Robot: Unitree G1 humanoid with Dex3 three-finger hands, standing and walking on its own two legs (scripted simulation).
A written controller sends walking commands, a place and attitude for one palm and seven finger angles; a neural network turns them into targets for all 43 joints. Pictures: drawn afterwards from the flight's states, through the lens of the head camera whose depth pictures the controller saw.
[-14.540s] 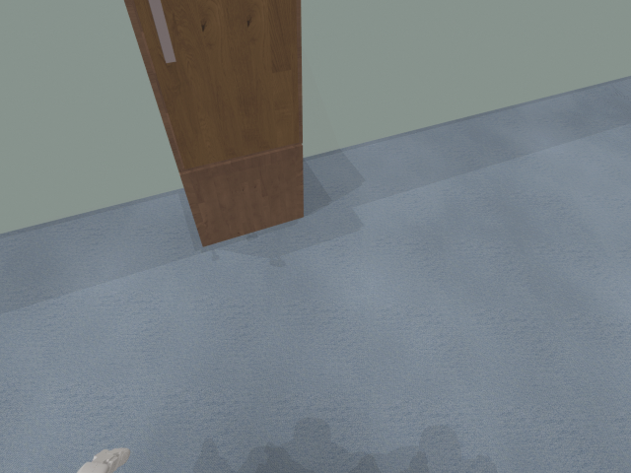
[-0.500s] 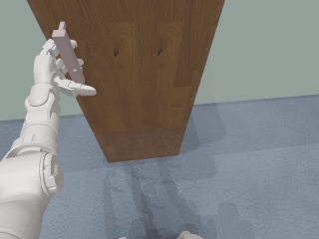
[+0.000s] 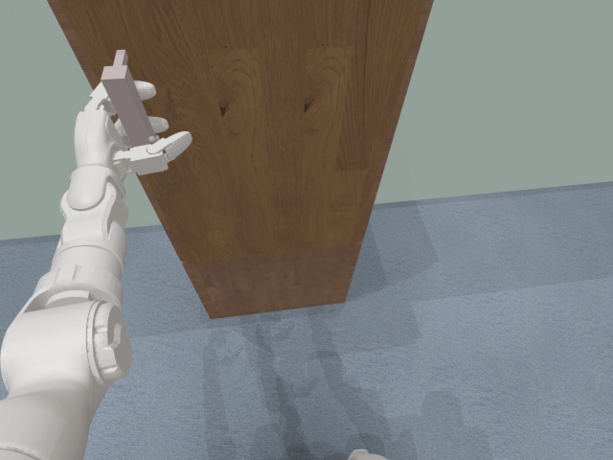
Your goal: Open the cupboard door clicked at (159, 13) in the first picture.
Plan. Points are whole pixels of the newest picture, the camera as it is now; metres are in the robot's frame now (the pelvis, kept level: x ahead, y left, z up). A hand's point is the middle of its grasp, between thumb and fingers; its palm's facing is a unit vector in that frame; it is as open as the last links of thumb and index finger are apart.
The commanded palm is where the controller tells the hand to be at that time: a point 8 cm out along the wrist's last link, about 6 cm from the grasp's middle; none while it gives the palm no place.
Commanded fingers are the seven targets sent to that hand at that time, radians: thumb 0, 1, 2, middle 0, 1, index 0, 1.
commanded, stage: close the thumb around the handle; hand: left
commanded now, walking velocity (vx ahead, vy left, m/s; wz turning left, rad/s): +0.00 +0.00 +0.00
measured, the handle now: (139, 114) +0.54 +0.20 +0.13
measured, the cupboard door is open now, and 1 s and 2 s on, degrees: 0 25 36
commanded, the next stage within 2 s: pull the door open along its arc in 0.30 s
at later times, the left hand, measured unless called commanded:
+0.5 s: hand (152, 143) +0.49 +0.17 +0.13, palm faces +0.09 -1.00 +0.00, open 6.1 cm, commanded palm +0.45 +0.22 +0.13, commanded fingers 0.00 0.90 0.90 -0.40 -1.35 -0.40 -1.35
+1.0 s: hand (192, 236) +0.34 +0.11 +0.13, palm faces +0.14 -0.98 +0.11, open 6.7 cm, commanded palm +0.28 +0.17 +0.13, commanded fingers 0.00 0.90 0.90 -0.40 -1.35 -0.40 -1.35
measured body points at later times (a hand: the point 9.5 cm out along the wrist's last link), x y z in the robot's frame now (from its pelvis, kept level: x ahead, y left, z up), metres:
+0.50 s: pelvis +0.00 -0.01 +0.00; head +0.07 -0.01 +0.44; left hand +0.48 +0.22 +0.13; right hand +0.02 -0.28 -0.12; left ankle -0.01 +0.10 -0.71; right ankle +0.00 -0.12 -0.71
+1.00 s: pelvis +0.01 -0.01 +0.02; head +0.01 -0.03 +0.47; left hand +0.33 +0.16 +0.13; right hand +0.17 -0.24 -0.08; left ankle -0.01 +0.10 -0.71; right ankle +0.00 -0.12 -0.71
